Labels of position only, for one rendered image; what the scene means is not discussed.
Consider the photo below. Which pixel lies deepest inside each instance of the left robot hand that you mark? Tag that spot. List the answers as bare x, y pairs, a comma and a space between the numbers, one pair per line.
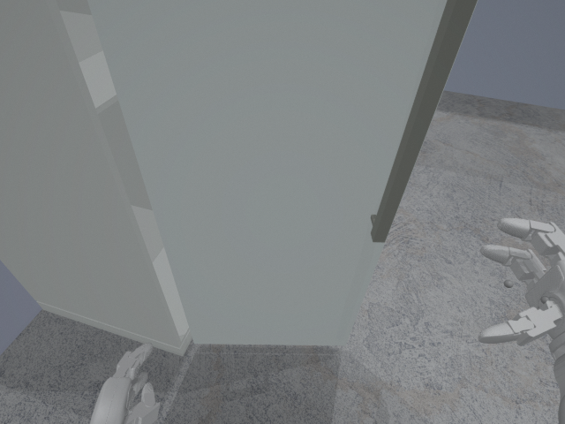
118, 393

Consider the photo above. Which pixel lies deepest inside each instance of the handle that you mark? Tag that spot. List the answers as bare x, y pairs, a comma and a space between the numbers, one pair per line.
454, 22

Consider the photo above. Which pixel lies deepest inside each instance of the right robot hand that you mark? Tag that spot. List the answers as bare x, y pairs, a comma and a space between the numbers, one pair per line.
539, 319

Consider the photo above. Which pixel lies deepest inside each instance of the fridge door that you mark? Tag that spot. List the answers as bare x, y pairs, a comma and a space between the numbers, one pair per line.
265, 132

